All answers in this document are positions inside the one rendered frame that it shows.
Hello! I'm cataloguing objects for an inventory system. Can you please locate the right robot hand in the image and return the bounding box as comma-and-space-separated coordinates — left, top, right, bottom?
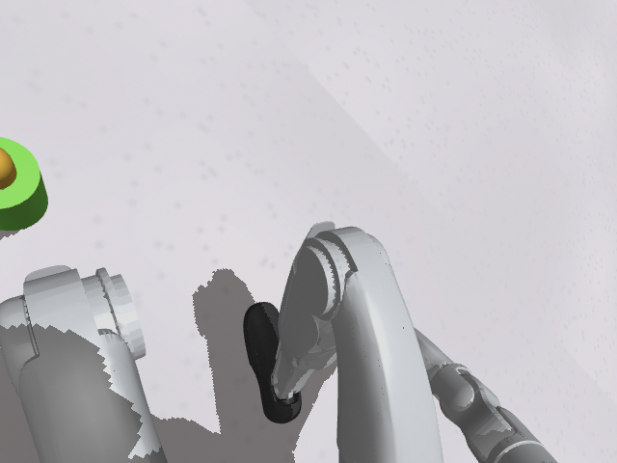
415, 328, 454, 383

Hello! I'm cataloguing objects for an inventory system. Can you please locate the bottle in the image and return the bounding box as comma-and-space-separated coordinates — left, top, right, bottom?
0, 137, 48, 231

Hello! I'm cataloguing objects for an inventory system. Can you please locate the right robot foot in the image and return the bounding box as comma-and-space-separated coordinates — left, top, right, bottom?
243, 302, 302, 423

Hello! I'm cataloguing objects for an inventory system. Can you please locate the right robot arm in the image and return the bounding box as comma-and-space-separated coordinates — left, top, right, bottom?
430, 364, 558, 463

